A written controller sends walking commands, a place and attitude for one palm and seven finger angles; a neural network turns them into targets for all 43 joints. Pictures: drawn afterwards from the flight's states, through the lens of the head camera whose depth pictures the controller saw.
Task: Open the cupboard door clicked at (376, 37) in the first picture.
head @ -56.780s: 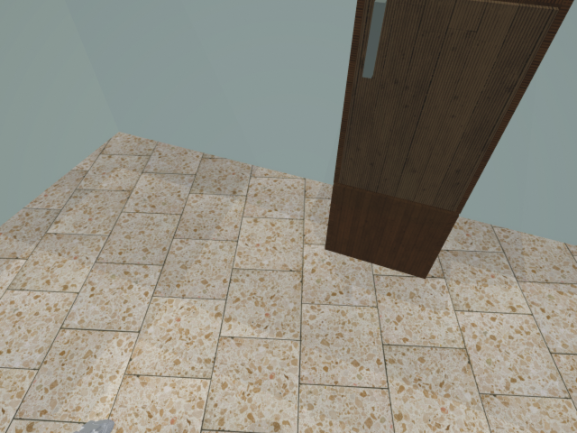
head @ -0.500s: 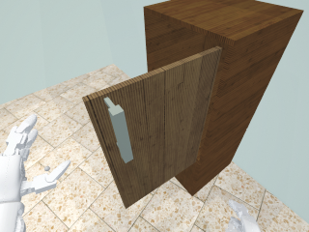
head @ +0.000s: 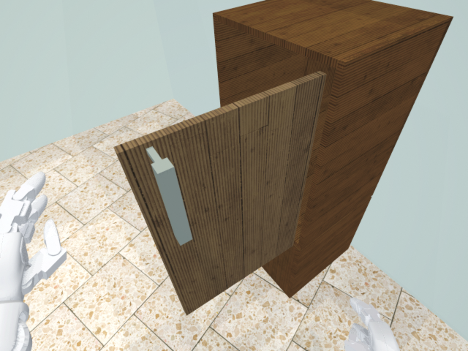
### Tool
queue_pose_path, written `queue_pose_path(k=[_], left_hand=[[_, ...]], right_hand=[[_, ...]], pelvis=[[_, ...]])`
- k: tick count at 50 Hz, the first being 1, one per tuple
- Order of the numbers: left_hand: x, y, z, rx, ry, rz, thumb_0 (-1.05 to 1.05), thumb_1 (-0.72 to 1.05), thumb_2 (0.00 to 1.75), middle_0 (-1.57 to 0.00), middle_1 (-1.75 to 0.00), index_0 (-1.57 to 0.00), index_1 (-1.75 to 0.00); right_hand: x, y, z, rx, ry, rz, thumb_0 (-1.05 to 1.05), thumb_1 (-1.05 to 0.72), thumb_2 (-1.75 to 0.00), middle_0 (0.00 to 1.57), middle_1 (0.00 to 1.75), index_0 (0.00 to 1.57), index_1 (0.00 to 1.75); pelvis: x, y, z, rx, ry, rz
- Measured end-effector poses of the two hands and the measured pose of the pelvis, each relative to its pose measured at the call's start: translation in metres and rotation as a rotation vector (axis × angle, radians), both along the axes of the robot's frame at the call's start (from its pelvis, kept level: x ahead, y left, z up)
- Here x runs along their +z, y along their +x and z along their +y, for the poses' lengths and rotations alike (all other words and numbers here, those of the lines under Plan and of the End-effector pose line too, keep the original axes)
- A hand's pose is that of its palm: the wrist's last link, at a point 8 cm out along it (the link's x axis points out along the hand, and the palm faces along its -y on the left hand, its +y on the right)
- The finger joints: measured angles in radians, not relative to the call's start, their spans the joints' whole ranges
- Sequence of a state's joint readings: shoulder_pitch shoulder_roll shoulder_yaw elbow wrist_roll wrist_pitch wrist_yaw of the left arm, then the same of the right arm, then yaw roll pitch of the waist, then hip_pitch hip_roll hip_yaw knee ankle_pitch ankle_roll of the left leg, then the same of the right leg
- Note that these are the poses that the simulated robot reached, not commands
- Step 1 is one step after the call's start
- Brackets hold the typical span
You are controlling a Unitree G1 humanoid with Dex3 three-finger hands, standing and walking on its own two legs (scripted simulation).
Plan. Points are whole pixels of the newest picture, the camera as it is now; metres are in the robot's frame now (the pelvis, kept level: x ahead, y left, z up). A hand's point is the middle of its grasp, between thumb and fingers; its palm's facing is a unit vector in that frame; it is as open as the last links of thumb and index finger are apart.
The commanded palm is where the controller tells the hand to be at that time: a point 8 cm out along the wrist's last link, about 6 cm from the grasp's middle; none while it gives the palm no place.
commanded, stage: draw the hand back to the body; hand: left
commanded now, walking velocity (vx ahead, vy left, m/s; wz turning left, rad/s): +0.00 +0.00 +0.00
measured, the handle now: (168, 198) +0.30 +0.14 +0.15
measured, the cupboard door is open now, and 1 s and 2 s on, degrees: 87 87 87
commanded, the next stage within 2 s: step back with the hand held close in 0.08 s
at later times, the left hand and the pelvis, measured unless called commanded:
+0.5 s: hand (62, 267) +0.17 +0.25 +0.14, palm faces +0.35 -0.80 -0.50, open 7.4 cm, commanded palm +0.12 +0.30 +0.17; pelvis -0.02 +0.00 +0.00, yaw -1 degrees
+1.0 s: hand out of the picture +0.12 +0.29 +0.15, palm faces +0.41 -0.78 -0.46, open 7.4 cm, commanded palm +0.05 +0.34 +0.17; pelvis -0.09 +0.04 -0.03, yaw +0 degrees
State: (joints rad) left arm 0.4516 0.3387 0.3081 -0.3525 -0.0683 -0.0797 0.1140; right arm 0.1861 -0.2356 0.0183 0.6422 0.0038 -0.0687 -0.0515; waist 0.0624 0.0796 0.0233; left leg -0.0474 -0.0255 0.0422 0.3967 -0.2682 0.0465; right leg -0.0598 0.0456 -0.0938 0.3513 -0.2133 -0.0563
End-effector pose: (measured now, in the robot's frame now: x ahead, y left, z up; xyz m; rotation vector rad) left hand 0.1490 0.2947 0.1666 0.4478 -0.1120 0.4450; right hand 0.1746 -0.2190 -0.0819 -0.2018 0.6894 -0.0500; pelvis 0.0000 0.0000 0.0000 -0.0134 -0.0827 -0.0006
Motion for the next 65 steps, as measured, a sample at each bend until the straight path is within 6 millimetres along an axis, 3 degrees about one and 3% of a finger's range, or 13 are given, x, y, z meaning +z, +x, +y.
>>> queue_pose_path(k=[11, 17, 28, 37, 49, 56, 60, 65], left_hand=[[0.003, -0.005, -0.01, -0.007, 0.01, -0.005, 0.01, 0.89, 0.9, -0.21, -0.3, -0.21, -0.3], [0.023, -0.007, -0.007, -0.032, 0.114, -0.057, 0.01, 0.89, 0.9, -0.21, -0.3, -0.21, -0.3], [-0.003, -0.016, -0.001, -0.095, 0.106, 0.052, 0.01, 0.89, 0.9, -0.21, -0.3, -0.21, -0.3], [0.009, -0.04, 0.014, -0.104, 0.171, -0.032, 0.01, 0.89, 0.9, -0.21, -0.31, -0.21, -0.3], [0.001, -0.073, 0.032, -0.105, 0.149, -0.131, 0.01, 0.89, 0.9, -0.21, -0.31, -0.21, -0.3], [0.019, -0.083, 0.05, -0.076, 0.165, -0.171, 0.01, 0.88, 0.9, -0.21, -0.31, -0.21, -0.3], [0.017, -0.086, 0.048, -0.093, 0.115, -0.146, 0.01, 0.89, 0.9, -0.21, -0.3, -0.21, -0.3], [0.011, -0.091, 0.031, -0.167, 0.073, -0.093, 0.01, 0.89, 0.9, -0.2, -0.3, -0.21, -0.3]], right_hand=[[-0.003, -0.009, -0.01, -0.014, 0.011, 0.0, 0.01, -0.91, -0.9, 0.21, 0.3, 0.2, 0.3], [-0.004, -0.019, -0.017, -0.046, 0.013, 0.017, 0.01, -0.91, -0.9, 0.21, 0.3, 0.2, 0.3], [-0.008, -0.059, -0.03, -0.166, -0.055, 0.094, 0.01, -0.91, -0.9, 0.2, 0.3, 0.2, 0.3], [-0.004, -0.082, -0.012, -0.156, -0.068, 0.06, 0.01, -0.91, -0.9, 0.2, 0.3, 0.2, 0.3], [-0.012, -0.117, 0.011, -0.118, -0.104, 0.077, 0.01, -0.91, -0.9, 0.21, 0.3, 0.2, 0.3], [-0.002, -0.134, 0.031, -0.107, -0.096, 0.099, 0.01, -0.91, -0.9, 0.21, 0.3, 0.2, 0.3], [0.009, -0.137, 0.039, -0.089, -0.076, 0.084, 0.01, -0.9, -0.9, 0.21, 0.3, 0.2, 0.3], [0.021, -0.139, 0.039, -0.07, -0.063, 0.034, 0.01, -0.9, -0.9, 0.21, 0.3, 0.2, 0.3]], pelvis=[[0.0, -0.006, -0.009, -0.003, 0.003, -0.008], [-0.001, -0.013, -0.01, -0.003, -0.007, 0.046], [-0.007, -0.032, 0.005, -0.014, 0.003, 0.082], [-0.014, -0.058, 0.017, -0.022, 0.013, 0.079], [-0.026, -0.087, 0.036, -0.003, -0.02, 0.077], [-0.01, -0.094, 0.042, 0.002, -0.044, 0.096], [0.0, -0.105, 0.042, -0.03, -0.06, 0.126], [0.004, -0.128, 0.035, -0.052, -0.063, 0.158]])
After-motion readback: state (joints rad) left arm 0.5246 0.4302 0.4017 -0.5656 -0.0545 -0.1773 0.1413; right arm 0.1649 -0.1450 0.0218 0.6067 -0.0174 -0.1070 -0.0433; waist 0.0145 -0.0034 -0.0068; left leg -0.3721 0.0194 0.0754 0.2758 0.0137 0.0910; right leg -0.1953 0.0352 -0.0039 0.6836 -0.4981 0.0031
